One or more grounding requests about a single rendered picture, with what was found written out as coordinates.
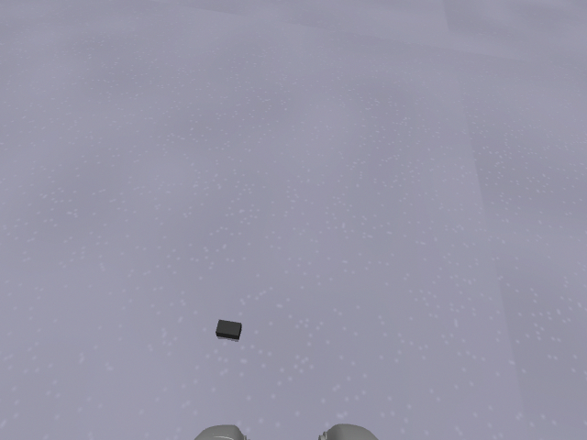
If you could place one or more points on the small box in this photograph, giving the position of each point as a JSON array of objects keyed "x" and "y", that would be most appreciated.
[{"x": 228, "y": 329}]

